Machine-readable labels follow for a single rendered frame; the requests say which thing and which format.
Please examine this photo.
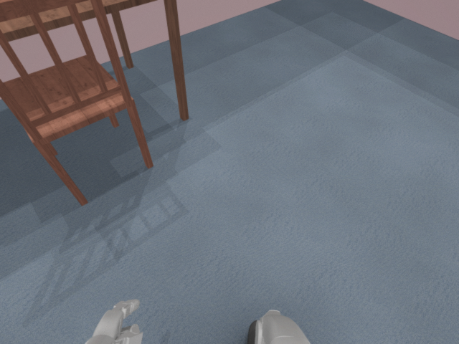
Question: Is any chair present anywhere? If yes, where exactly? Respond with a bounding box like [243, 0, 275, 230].
[0, 0, 153, 206]

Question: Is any right robot thigh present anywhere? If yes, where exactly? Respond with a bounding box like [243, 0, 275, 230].
[255, 315, 310, 344]

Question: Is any table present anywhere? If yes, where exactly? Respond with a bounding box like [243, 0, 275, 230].
[0, 0, 189, 121]

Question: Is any left robot hand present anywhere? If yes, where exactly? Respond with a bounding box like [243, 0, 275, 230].
[93, 299, 143, 344]

